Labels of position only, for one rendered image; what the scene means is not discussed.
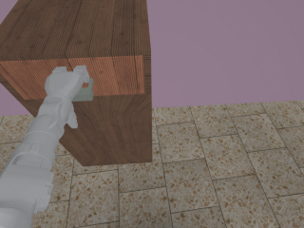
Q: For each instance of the cabinet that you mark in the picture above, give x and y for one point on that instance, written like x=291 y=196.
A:
x=112 y=129

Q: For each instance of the handle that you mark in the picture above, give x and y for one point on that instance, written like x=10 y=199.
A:
x=85 y=93

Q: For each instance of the left robot upper arm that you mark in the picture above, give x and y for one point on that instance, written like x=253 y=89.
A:
x=24 y=191

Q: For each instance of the robot left hand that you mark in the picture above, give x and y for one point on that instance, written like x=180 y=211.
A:
x=67 y=83

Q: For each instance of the robot left forearm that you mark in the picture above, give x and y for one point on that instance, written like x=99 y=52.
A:
x=38 y=147

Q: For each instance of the drawer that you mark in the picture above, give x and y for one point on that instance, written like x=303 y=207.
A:
x=113 y=75

